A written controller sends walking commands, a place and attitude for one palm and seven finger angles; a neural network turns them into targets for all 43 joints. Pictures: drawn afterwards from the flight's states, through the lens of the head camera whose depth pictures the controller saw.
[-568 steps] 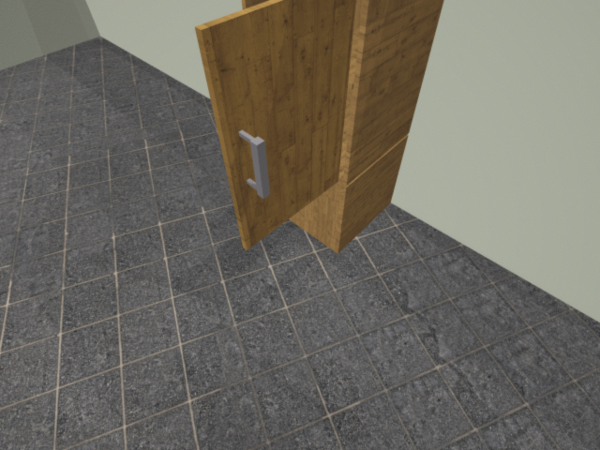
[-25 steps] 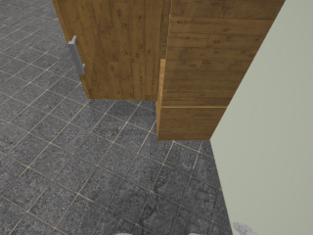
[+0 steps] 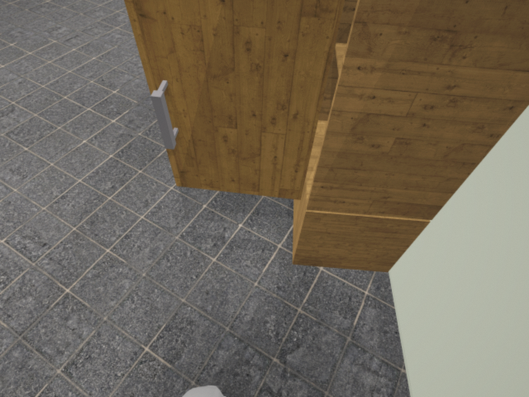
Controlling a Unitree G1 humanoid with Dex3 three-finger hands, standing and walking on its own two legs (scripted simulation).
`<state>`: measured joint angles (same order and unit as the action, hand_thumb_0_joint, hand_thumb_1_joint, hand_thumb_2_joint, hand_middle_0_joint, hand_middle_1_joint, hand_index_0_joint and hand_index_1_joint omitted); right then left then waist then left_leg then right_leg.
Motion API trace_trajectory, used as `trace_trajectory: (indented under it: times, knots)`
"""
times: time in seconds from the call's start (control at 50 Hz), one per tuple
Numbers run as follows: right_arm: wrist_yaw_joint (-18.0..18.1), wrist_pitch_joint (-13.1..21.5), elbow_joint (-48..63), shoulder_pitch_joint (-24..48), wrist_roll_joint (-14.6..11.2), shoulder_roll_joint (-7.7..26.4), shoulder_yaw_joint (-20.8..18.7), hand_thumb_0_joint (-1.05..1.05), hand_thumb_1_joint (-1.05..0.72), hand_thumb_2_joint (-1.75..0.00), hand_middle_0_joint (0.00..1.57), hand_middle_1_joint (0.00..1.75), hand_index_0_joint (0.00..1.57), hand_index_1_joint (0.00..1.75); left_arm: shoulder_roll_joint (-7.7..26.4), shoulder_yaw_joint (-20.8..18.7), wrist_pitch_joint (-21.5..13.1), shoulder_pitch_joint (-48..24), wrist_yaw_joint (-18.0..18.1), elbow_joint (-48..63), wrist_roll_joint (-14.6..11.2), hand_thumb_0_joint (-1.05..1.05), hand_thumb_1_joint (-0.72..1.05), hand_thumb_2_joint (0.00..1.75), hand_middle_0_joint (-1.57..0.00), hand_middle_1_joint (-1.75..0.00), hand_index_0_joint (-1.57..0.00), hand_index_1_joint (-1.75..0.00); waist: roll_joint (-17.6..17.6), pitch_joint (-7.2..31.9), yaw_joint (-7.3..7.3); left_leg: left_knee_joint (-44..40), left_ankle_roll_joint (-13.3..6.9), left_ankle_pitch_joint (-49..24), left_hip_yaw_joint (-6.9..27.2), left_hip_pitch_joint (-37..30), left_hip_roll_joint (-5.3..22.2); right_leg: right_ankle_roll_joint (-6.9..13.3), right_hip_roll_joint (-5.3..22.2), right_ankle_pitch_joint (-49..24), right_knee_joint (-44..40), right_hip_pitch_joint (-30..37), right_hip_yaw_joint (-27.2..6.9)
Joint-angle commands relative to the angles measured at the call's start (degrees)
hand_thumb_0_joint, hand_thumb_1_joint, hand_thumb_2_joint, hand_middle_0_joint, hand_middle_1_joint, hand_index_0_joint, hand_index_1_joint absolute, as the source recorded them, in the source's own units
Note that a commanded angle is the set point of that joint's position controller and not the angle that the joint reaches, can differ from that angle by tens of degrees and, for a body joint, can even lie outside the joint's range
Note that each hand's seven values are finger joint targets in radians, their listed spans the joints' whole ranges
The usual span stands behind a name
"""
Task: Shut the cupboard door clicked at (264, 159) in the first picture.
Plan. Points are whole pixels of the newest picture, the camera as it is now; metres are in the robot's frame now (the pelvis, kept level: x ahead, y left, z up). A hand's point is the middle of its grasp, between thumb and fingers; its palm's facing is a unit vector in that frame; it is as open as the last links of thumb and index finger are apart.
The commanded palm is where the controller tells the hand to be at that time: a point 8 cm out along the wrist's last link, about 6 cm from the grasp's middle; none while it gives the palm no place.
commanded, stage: take the last steps up to it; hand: left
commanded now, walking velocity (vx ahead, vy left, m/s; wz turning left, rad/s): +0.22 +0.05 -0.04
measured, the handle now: (167, 116) +0.67 +0.30 -0.03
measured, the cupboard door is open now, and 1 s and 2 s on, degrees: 88 88 88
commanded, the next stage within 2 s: come to a stop and stand still in 0.18 s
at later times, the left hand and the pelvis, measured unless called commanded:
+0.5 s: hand (173, 344) +0.21 +0.18 -0.15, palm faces +0.01 -0.97 -0.22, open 7.2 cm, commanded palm none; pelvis +0.14 +0.00 +0.02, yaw -2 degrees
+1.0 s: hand (180, 359) +0.19 +0.16 -0.16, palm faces -0.02 -0.97 -0.26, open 7.4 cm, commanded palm none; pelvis +0.13 -0.02 +0.00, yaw -3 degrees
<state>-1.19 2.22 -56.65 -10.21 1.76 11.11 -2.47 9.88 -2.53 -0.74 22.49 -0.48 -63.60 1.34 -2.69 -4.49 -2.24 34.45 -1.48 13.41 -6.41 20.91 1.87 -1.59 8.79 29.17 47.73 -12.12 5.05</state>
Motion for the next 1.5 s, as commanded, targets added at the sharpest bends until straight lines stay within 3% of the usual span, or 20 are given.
trace_trajectory:
  times: [0.0,0.18,0.2,0.22,0.24,0.26,0.34,0.4,0.48,0.54,0.58,0.7,0.78,0.82,0.84,0.88,0.92,1.0,1.04,1.48]
  knots:
    - [2.66,0.51,-1.02,-11.62,-0.04,8.50,-1.59,0.00,-0.90,-0.90,0.20,0.30,0.20,0.30,3.46,-0.87,-1.80,-9.66,0.27,8.13,-0.30,0.00,0.90,0.90,-0.20,-0.30,-0.20,-0.30,13.93,3.74,5.42,-20.14,-10.68,-1.68,20.37,-16.13,18.14,2.56,-0.51,-2.89,22.49,-25.16,-4.19]
    - [2.00,-0.16,-1.84,-4.79,-0.36,6.60,-1.03,0.00,-0.90,-0.90,0.20,0.30,0.20,0.30,2.54,-0.89,-0.42,-2.42,-0.23,5.37,0.16,0.00,0.90,0.90,-0.20,-0.30,-0.20,-0.30,6.08,0.91,-1.72,-15.94,-5.36,9.28,5.52,2.04,9.75,1.55,-5.69,-14.16,-12.43,5.26,2.33]
    - [1.78,-0.30,-1.88,-4.11,-0.58,5.44,-0.85,0.00,-0.90,-0.90,0.20,0.30,0.20,0.30,4.81,-1.48,-0.70,0.14,0.04,4.84,0.32,0.00,0.90,0.90,-0.20,-0.30,-0.20,-0.30,2.67,0.11,-3.34,-9.77,-2.90,13.50,3.24,5.62,5.93,2.09,-4.07,-12.18,-17.65,9.88,-1.06]
    - [1.28,-0.42,-0.99,-4.69,-0.97,2.63,-0.35,0.00,-0.90,-0.90,0.20,0.30,0.20,0.30,9.12,-2.21,-1.46,3.03,0.51,4.40,0.57,0.00,0.90,0.90,-0.20,-0.30,-0.20,-0.30,-9.49,-0.35,-4.56,3.29,0.38,16.96,-1.84,12.31,-1.00,5.77,5.53,-6.86,-27.84,13.33,-15.84]
    - [0.97,-0.80,0.57,-5.03,-0.84,2.67,-0.48,0.00,-0.90,-0.90,0.20,0.30,0.20,0.30,13.29,-2.85,-1.49,5.02,0.84,4.83,0.05,0.00,0.90,0.90,-0.20,-0.30,-0.20,-0.30,-16.15,1.62,-4.70,16.29,1.41,23.82,-0.87,14.18,-2.01,11.88,16.74,-1.19,-38.06,12.38,-30.42]
    - [1.18,-0.95,0.08,-3.46,-0.45,4.61,-1.03,0.00,-0.90,-0.90,0.20,0.30,0.20,0.30,11.86,-2.43,-1.98,2.51,1.25,5.44,-0.30,0.00,0.90,0.90,-0.20,-0.30,-0.20,-0.30,-13.53,0.18,-3.56,23.27,1.52,19.76,4.50,13.85,0.09,13.58,16.36,-2.62,-39.60,8.06,-32.27]
    - [1.80,-2.07,-3.54,-6.23,-1.23,0.58,0.25,0.00,-0.90,-0.90,0.20,0.30,0.20,0.30,6.83,-0.99,-2.47,-8.38,2.28,7.72,-0.30,0.00,0.90,0.90,-0.20,-0.30,-0.20,-0.30,-3.33,4.20,2.22,15.89,3.65,11.28,5.51,3.12,1.88,12.02,9.50,-51.06,-30.18,3.45,-9.72]
    - [2.08,-2.89,-3.94,-7.57,-1.63,-0.27,0.48,0.00,-0.90,-0.90,0.20,0.30,0.20,0.30,8.40,-1.36,-1.71,-8.39,2.59,6.87,-0.44,0.00,0.90,0.90,-0.20,-0.30,-0.20,-0.30,-4.37,8.83,2.03,4.82,4.59,6.77,2.40,-1.32,-1.01,10.90,6.27,-61.90,-24.59,8.47,-4.84]
    - [2.48,-3.21,-3.46,-7.60,-1.17,3.38,-0.56,0.00,-0.90,-0.90,0.20,0.30,0.20,0.30,9.35,-1.68,0.06,-8.20,2.85,6.30,-1.07,0.00,0.90,0.90,-0.20,-0.30,-0.20,-0.30,-2.88,8.24,2.35,-9.05,3.47,-14.61,2.99,-9.39,1.21,6.30,3.70,-51.17,-17.59,4.99,-3.94]
    - [3.20,-3.15,-1.56,-7.49,-0.84,9.60,-1.80,0.00,-0.90,-0.90,0.20,0.30,0.20,0.30,5.43,-0.68,1.56,-7.72,3.14,8.66,-1.16,0.00,0.90,0.90,-0.20,-0.30,-0.20,-0.30,13.67,6.22,2.61,-11.42,-7.43,-51.44,16.50,-12.66,17.70,0.97,-6.75,-3.62,-5.23,-5.07,0.24]
    - [4.30,-3.22,-0.85,-6.51,-0.28,9.89,-1.77,0.00,-0.90,-0.90,0.20,0.30,0.20,0.30,6.10,-1.18,2.65,-9.75,2.82,8.96,-1.41,0.00,0.90,0.90,-0.20,-0.30,-0.20,-0.30,16.22,5.56,3.59,-11.96,-11.50,-54.50,18.25,-11.98,19.37,1.21,-7.60,7.49,8.27,-9.29,-5.36]
    - [4.15,-3.55,1.69,-1.90,0.04,10.96,-2.63,0.00,-0.90,-0.90,0.20,0.30,0.20,0.30,5.05,-1.38,2.95,-9.02,2.11,9.60,-1.11,0.00,0.90,0.90,-0.20,-0.30,-0.20,-0.30,12.29,9.87,2.95,-10.21,-9.12,-40.44,13.45,-14.46,16.08,1.15,-8.16,1.23,1.09,-7.34,-4.15]
    - [3.22,-3.85,2.38,-0.78,-1.22,8.97,-2.69,0.00,-0.90,-0.90,0.20,0.30,0.20,0.30,8.05,-1.54,1.75,-3.57,2.10,8.96,-0.35,0.00,0.90,0.90,-0.20,-0.30,-0.20,-0.30,2.99,9.94,0.85,-3.03,-1.84,-15.60,9.17,-6.44,8.49,2.21,-4.87,-23.55,-26.19,6.14,-7.11]
    - [2.44,-2.67,9.50,-0.58,-1.18,4.42,-1.71,0.00,-0.90,-0.90,0.20,0.30,0.20,0.30,12.60,-1.26,0.08,-5.58,4.27,12.69,0.81,0.00,0.90,0.90,-0.20,-0.30,-0.20,-0.30,-4.76,7.42,3.30,7.95,3.70,8.01,1.35,2.34,-1.25,4.57,7.33,-71.23,-21.90,9.59,-17.40]
    - [2.10,-2.91,8.69,-0.33,-1.15,3.07,-1.60,0.00,-0.90,-0.90,0.20,0.30,0.20,0.30,11.90,-1.70,-0.78,-3.51,4.28,13.00,0.28,0.00,0.90,0.90,-0.20,-0.30,-0.20,-0.30,-9.94,12.60,1.86,11.31,1.90,12.40,2.96,5.92,-0.96,6.48,6.76,-77.65,-17.73,14.74,-16.97]
    - [2.07,-3.47,9.51,1.26,-1.35,3.19,-1.66,0.00,-0.90,-0.90,0.20,0.30,0.20,0.30,9.24,-1.05,-1.01,-3.16,4.67,13.86,0.36,0.00,0.90,0.90,-0.20,-0.30,-0.20,-0.30,-12.86,10.35,1.66,16.37,1.20,11.65,4.86,7.41,-1.32,9.33,5.42,-74.97,-17.63,12.82,-14.77]
    - [1.70,-3.55,9.70,0.40,-1.49,2.30,-1.21,0.00,-0.90,-0.90,0.20,0.30,0.20,0.30,10.22,-1.20,-0.49,-5.61,4.58,15.90,0.47,0.00,0.90,0.90,-0.20,-0.30,-0.20,-0.30,-3.68,7.76,2.64,9.86,1.21,10.02,3.40,2.57,-1.61,11.58,5.38,-62.37,-18.66,7.04,-13.93]
    - [1.57,-3.04,7.78,-4.04,-0.95,4.66,-0.92,0.00,-0.90,-0.90,0.20,0.30,0.20,0.30,9.12,0.04,0.38,-7.49,3.80,15.92,-0.42,0.00,0.90,0.90,-0.20,-0.30,-0.20,-0.30,0.75,2.94,4.42,-5.90,-0.61,-3.46,7.00,-11.96,1.92,5.96,-1.17,-20.84,-21.89,-8.87,-11.70]
    - [1.70,-2.61,8.45,-2.25,-0.41,8.18,-0.82,0.00,-0.90,-0.90,0.20,0.30,0.20,0.30,7.83,0.21,0.58,-5.00,3.69,15.60,-0.21,0.00,0.90,0.90,-0.20,-0.30,-0.20,-0.30,6.16,-0.68,2.28,-10.72,-4.07,1.09,14.45,-3.32,7.15,3.71,-5.60,-9.52,-23.23,-6.15,-8.66]
    - [2.20,-0.47,-1.65,-6.84,-1.02,7.62,1.57,0.00,-0.90,-0.90,0.20,0.30,0.20,0.30,8.59,1.98,-0.94,-1.89,2.50,6.21,-0.66,0.00,0.90,0.90,-0.20,-0.30,-0.20,-0.30,2.63,2.22,2.06,-15.98,-1.50,2.13,11.88,-5.71,4.13,4.69,-2.83,-13.33,-28.37,-0.51,-9.96]
